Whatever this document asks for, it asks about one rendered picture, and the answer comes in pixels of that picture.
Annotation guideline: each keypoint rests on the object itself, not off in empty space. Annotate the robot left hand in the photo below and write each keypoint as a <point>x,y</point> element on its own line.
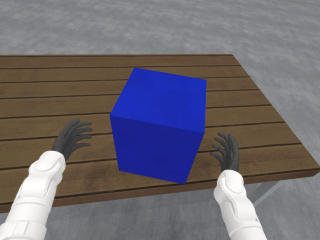
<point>65,143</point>

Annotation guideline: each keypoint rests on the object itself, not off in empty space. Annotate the table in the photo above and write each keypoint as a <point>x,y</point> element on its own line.
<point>41,93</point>

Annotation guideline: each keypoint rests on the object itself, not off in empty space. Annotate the robot left forearm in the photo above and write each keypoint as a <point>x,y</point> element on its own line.
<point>33,202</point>

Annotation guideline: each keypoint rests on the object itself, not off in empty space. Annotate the carton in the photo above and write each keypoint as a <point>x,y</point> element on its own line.
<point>158,123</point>

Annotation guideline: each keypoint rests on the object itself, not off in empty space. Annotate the robot right hand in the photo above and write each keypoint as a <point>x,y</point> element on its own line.
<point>230,156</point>

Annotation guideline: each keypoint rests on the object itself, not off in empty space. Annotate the robot right forearm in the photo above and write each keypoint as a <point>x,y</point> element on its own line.
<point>237,211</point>

